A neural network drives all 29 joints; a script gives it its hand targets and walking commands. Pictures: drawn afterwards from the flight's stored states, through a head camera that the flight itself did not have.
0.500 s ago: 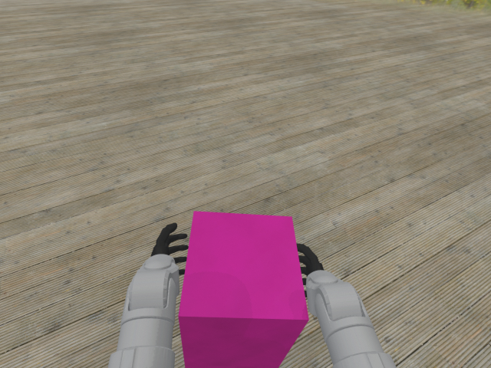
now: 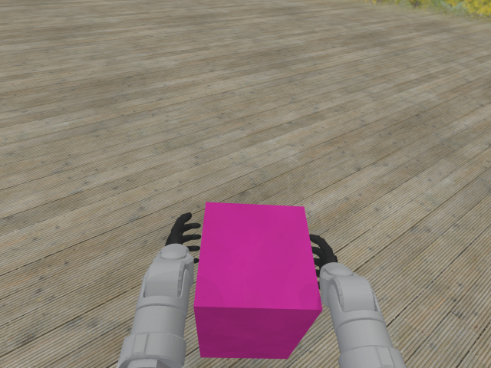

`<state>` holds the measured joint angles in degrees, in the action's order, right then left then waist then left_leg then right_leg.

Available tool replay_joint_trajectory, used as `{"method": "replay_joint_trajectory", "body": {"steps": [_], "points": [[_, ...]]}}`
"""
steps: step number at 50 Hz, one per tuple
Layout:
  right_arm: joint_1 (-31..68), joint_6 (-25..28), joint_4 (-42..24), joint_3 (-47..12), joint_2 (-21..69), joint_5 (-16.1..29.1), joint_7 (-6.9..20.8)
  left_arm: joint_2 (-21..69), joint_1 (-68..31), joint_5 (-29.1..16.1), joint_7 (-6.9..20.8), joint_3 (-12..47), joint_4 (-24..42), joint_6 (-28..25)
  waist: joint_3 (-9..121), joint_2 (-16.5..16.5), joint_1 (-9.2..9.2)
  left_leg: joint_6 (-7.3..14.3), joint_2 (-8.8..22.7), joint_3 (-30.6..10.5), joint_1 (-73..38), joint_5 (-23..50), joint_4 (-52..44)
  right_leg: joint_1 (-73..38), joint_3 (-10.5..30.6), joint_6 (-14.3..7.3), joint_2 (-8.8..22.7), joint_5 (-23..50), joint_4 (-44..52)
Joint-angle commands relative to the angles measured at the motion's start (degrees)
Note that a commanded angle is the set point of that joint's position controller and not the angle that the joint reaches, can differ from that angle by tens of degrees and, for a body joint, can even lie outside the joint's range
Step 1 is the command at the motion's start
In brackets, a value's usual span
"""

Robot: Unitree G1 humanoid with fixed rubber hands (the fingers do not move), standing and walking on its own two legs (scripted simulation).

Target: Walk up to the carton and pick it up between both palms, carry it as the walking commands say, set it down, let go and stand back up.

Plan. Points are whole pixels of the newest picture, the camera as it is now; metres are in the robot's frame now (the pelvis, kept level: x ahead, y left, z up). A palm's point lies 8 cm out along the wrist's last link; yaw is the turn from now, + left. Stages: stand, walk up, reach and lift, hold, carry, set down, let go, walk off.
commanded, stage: reach and lift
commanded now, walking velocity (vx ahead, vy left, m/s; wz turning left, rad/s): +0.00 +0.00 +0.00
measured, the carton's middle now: (249, 286) +0.29 +0.01 -0.03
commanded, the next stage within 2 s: hold in 1.14 s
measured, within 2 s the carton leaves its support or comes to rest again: neither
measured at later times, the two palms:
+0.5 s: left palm (181, 252) +0.31 +0.14 +0.04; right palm (332, 272) +0.30 -0.13 +0.03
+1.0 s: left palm (178, 255) +0.29 +0.14 +0.05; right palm (333, 285) +0.27 -0.12 +0.03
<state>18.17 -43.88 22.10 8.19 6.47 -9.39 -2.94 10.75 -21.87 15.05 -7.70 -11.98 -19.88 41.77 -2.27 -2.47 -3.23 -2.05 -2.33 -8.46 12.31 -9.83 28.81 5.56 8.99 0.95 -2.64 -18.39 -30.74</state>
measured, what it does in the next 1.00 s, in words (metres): stands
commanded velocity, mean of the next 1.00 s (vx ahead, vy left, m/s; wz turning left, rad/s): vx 0.00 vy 0.00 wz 0.00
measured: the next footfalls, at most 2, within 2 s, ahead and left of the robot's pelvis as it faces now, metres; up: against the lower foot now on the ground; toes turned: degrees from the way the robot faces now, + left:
none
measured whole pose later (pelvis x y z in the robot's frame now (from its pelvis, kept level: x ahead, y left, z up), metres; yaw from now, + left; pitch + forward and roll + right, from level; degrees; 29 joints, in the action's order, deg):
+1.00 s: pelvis +0.00 +0.01 +0.00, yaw +0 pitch -9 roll +0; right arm 14.2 -46.0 17.4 4.9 6.9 -9.9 -4.3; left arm 9.6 -18.2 13.3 -6.7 -9.6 -17.2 42.3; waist -2.4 -1.3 -0.2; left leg -1.5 -2.9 -8.7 9.8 -9.5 27.9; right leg 2.7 8.5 1.5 -1.8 -17.8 -29.1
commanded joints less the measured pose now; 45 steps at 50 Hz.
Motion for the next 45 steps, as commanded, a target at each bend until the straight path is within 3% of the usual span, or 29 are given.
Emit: {"method": "replay_joint_trajectory", "body": {"steps": [1,7,15,24,28,31,39,45], "points": [[61.2,8.8,-16.3,-31.8,58.6,16.8,15.4,67.1,-32.2,-19.3,17.1,36.1,-3.5,-0.4,24.3,4.1,0.83,-0.1,-2.3,3.6,-20.9,2.6,-2.0,12.9,-4.6,-1.5,-2.8,1.3,9.0],[64.9,9.5,-11.9,-29.1,59.4,16.2,16.2,68.4,-36.0,-18.9,16.6,34.6,-7.0,-1.1,23.9,3.4,1.5,0.1,-1.5,2.2,-20.8,-3.7,-2.3,14.7,-4.6,-1.7,-2.3,-2.3,8.7],[65.4,9.9,-10.2,-26.9,60.0,15.3,16.1,69.2,-37.4,-18.8,16.6,32.9,-9.1,-1.6,24.4,2.9,2.34,0.3,-1.2,2.0,-21.2,-2.8,-2.2,14.7,-4.6,-1.9,-2.2,-1.4,8.8],[59.0,9.1,-15.7,-31.7,61.8,16.5,14.5,67.7,-31.8,-19.4,17.6,35.5,-4.5,-1.4,27.0,1.8,2.36,0.6,-2.6,3.6,-22.5,10.4,-1.1,9.5,-4.1,-1.4,-2.1,11.2,8.5],[55.3,8.4,-19.6,-35.1,62.2,17.3,13.7,65.6,-27.7,-19.4,17.9,36.8,-1.1,-1.1,27.0,1.0,1.17,1.0,-3.2,3.8,-22.5,14.0,-1.4,6.6,-3.6,-0.7,-1.9,17.3,8.3],[53.2,8.2,-22.6,-36.8,61.8,17.8,13.3,65.1,-25.5,-20.1,18.2,37.9,1.0,-1.0,27.0,0.9,1.39,1.0,-3.3,3.7,-23.2,15.6,-1.5,6.2,-3.2,-0.5,-1.7,19.4,8.3],[49.3,7.4,-27.2,-39.2,59.2,17.2,12.4,64.8,-20.7,-20.3,18.5,39.5,3.3,0.0,25.2,1.7,2.79,1.1,-3.4,2.9,-23.0,16.0,-2.0,5.6,-3.0,-0.6,-1.8,19.4,8.9],[48.8,6.5,-26.3,-38.6,57.8,16.6,12.8,64.0,-20.3,-19.8,18.3,38.5,3.2,0.6,22.4,1.3,3.19,1.3,-3.2,2.4,-22.0,11.6,-2.8,6.9,-3.1,-1.0,-2.0,13.9,9.6]]}}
